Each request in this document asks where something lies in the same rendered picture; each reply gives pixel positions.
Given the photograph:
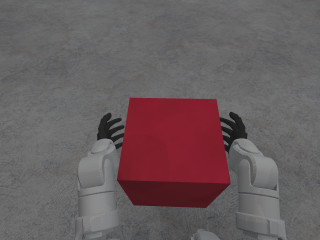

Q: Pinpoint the robot left hand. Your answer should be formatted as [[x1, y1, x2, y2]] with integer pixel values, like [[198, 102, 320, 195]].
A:
[[97, 113, 125, 149]]

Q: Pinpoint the left robot forearm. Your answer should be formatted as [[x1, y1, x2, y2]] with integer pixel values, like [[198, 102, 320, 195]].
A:
[[74, 138, 120, 240]]

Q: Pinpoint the robot right hand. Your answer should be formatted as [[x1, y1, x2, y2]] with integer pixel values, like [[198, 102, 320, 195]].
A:
[[220, 112, 248, 153]]

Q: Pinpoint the right robot forearm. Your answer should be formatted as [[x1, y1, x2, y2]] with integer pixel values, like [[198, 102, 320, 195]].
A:
[[228, 138, 287, 240]]

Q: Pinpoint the carton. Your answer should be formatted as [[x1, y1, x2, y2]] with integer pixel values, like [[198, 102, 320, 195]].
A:
[[117, 97, 231, 208]]

